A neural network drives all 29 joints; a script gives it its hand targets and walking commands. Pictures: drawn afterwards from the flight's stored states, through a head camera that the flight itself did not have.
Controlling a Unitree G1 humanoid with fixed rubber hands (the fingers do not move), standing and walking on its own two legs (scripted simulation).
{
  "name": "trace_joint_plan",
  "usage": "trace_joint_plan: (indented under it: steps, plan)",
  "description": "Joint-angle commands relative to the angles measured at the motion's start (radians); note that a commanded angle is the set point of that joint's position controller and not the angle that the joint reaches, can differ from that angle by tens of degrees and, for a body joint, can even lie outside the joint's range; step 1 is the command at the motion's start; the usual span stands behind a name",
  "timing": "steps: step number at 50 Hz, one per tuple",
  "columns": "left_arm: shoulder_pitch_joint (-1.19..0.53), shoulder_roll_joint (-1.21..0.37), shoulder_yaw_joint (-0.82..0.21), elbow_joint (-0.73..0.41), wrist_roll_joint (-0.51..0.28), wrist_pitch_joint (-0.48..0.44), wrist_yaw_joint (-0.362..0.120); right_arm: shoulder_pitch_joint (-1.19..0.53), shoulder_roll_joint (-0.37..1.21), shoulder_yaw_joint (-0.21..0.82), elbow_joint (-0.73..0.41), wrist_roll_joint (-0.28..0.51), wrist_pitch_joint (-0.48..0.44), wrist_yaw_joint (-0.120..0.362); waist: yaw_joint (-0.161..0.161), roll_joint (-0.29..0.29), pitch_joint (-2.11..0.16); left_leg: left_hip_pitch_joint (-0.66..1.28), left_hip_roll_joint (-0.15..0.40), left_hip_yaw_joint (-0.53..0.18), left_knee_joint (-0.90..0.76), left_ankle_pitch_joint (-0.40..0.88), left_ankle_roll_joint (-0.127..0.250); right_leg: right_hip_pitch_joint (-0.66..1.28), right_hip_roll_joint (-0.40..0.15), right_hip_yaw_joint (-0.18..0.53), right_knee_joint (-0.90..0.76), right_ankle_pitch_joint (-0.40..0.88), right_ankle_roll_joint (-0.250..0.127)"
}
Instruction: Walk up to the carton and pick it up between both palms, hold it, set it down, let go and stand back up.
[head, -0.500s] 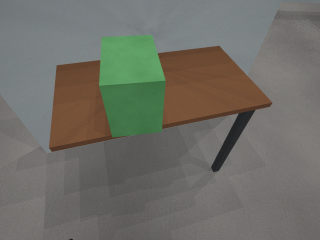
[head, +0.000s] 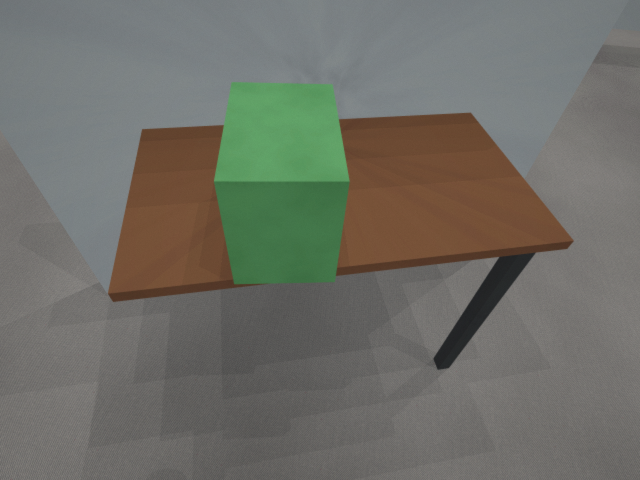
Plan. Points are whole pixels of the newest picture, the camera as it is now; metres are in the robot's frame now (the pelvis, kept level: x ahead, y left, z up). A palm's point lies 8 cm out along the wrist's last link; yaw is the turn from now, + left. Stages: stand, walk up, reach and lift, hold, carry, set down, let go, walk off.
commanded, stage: walk up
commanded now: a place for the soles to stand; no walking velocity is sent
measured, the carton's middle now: (283, 183) +0.57 +0.06 +0.04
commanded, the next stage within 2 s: none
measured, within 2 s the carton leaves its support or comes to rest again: neither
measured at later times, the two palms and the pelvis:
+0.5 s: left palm out of the picture +0.12 +0.25 -0.11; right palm out of the picture +0.14 -0.26 -0.10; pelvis +0.03 -0.01 +0.00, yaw +7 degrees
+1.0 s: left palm out of the picture +0.06 +0.26 -0.12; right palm (508, 464) +0.16 -0.25 -0.09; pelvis +0.02 -0.02 -0.01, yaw +10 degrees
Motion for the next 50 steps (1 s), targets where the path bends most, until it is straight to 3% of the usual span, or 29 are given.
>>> trace_joint_plan:
  steps: [1,2,4,6,10,16,26,37,41,44,46,48,50]
  plan:
    - [-0.044,0.229,0.053,-0.092,-0.017,-0.034,0.021,0.049,-0.108,-0.034,-0.095,0.028,-0.008,0.000,-0.005,0.011,-0.039,-0.017,-0.017,-0.009,0.010,-0.091,0.030,-0.009,-0.270,0.337,-0.338,-0.124,-0.169]
    - [-0.084,0.193,0.034,-0.104,-0.022,-0.028,0.015,0.050,-0.127,-0.036,-0.093,0.022,-0.009,-0.002,-0.022,0.004,-0.006,0.020,0.004,-0.046,-0.060,-0.032,0.042,-0.062,-0.237,0.280,-0.329,-0.134,-0.150]
    - [-0.079,0.158,0.014,-0.120,-0.022,-0.026,0.015,0.040,-0.150,-0.037,-0.085,0.029,-0.025,0.003,-0.002,-0.002,-0.012,0.026,0.017,-0.073,-0.090,0.171,0.049,-0.016,-0.137,0.133,-0.267,0.050,-0.089]
    - [-0.040,0.158,0.007,-0.119,-0.028,-0.027,0.016,0.021,-0.157,-0.037,-0.091,0.020,-0.030,0.003,0.013,-0.033,-0.031,0.034,0.023,-0.091,-0.069,0.257,0.052,0.005,-0.127,0.100,-0.243,0.158,-0.075]
    - [-0.046,0.167,0.007,-0.120,-0.023,-0.018,0.014,0.028,-0.161,-0.034,-0.089,0.018,-0.026,-0.008,0.014,-0.040,-0.078,0.019,0.017,-0.077,-0.041,0.302,0.043,0.100,-0.135,0.061,-0.187,0.314,-0.094]
    - [-0.073,0.167,0.004,-0.151,-0.023,-0.001,0.012,0.001,-0.177,-0.040,-0.102,0.022,-0.020,-0.015,0.022,0.007,-0.070,0.013,0.015,-0.102,-0.025,0.339,0.050,0.081,-0.132,0.008,-0.151,0.248,-0.089]
    - [-0.094,0.168,0.006,-0.176,-0.015,0.008,0.006,-0.055,-0.202,-0.055,-0.127,0.025,-0.023,-0.010,0.033,0.108,-0.072,-0.073,0.032,-0.227,-0.065,0.321,0.087,0.132,-0.104,-0.013,-0.090,0.179,-0.059]
    - [-0.091,0.194,0.015,-0.174,-0.018,0.012,0.006,-0.053,-0.186,-0.060,-0.141,0.024,-0.017,-0.011,0.023,0.045,-0.067,-0.039,-0.014,-0.163,0.022,0.284,0.065,0.082,-0.165,-0.028,-0.149,0.122,-0.101]
    - [-0.089,0.186,0.015,-0.179,-0.016,0.021,0.002,-0.071,-0.222,-0.072,-0.141,0.019,-0.015,-0.012,0.021,0.068,-0.028,-0.080,0.010,-0.247,-0.042,0.254,0.090,0.076,-0.128,-0.051,-0.102,0.074,-0.067]
    - [-0.065,0.177,0.013,-0.182,-0.012,0.021,0.000,-0.078,-0.245,-0.076,-0.137,0.019,-0.015,-0.013,0.026,0.114,-0.030,-0.135,0.040,-0.343,-0.114,0.182,0.123,0.122,-0.095,-0.043,-0.056,0.068,-0.044]
    - [-0.041,0.174,0.016,-0.181,-0.009,0.017,-0.001,-0.098,-0.241,-0.072,-0.136,0.018,-0.014,-0.014,0.036,0.136,-0.044,-0.165,0.039,-0.366,-0.133,0.128,0.127,0.158,-0.088,-0.025,-0.066,0.052,-0.041]
    - [-0.020,0.191,0.023,-0.173,-0.010,0.009,0.001,-0.126,-0.220,-0.064,-0.141,0.017,-0.012,-0.012,0.050,0.108,-0.040,-0.191,-0.002,-0.299,-0.077,0.144,0.097,0.192,-0.119,-0.001,-0.132,0.062,-0.061]
    - [-0.004,0.222,0.029,-0.160,-0.012,0.001,0.006,-0.112,-0.177,-0.052,-0.140,0.018,-0.011,-0.010,0.050,0.029,-0.071,-0.136,-0.055,-0.142,0.074,0.188,0.047,0.176,-0.228,0.028,-0.224,0.062,-0.125]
